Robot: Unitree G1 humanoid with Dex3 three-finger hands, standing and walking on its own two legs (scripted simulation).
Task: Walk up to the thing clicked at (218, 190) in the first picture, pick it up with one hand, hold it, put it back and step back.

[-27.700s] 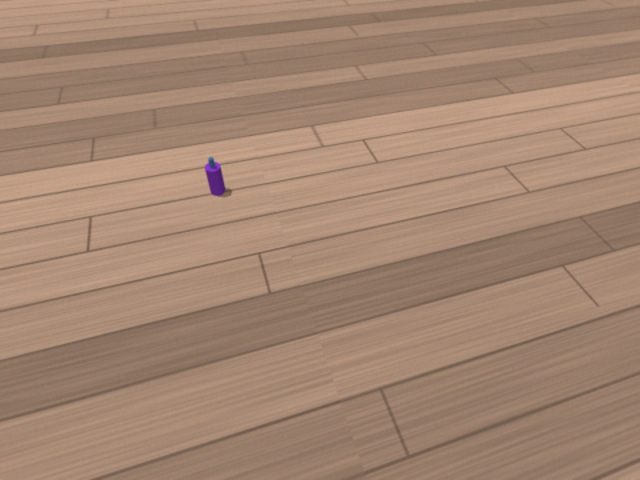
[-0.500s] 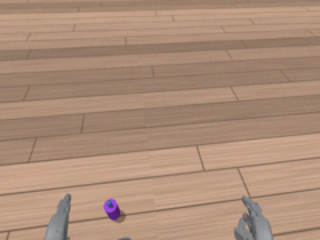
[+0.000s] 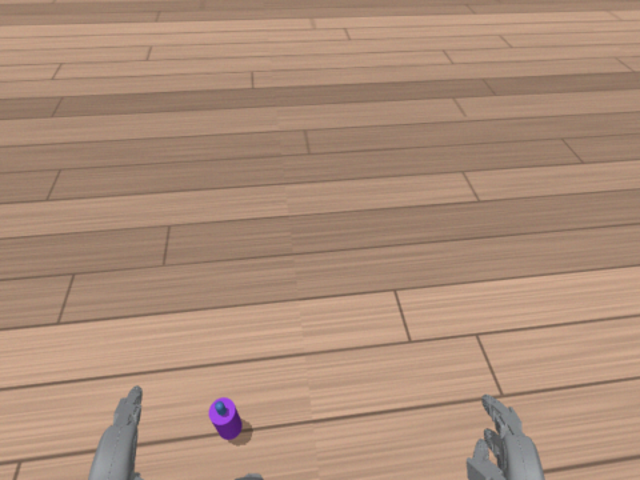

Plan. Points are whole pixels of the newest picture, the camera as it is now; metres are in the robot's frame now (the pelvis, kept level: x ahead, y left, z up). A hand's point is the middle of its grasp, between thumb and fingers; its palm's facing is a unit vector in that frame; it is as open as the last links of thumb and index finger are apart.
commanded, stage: home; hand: left
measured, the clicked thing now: (224, 416) +0.38 +0.24 -0.63
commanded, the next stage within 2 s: stand in 0.04 s
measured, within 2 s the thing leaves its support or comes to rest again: neither
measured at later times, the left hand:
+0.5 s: hand (160, 476) +0.16 +0.20 -0.09, palm faces -0.01 -0.94 -0.33, open 11.6 cm
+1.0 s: hand out of the picture +0.05 +0.26 -0.11, palm faces -0.01 -0.94 -0.34, open 7.4 cm
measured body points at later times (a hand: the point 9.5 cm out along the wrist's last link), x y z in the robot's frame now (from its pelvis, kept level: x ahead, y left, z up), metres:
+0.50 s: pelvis +0.00 +0.00 +0.01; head +0.02 +0.01 +0.46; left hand +0.16 +0.25 -0.06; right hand +0.15 -0.25 -0.09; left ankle +0.02 +0.13 -0.69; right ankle +0.00 -0.13 -0.69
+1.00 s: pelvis +0.00 +0.02 +0.05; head +0.00 +0.02 +0.50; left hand +0.05 +0.31 -0.09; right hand +0.07 -0.26 -0.08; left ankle +0.02 +0.13 -0.69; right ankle +0.00 -0.13 -0.69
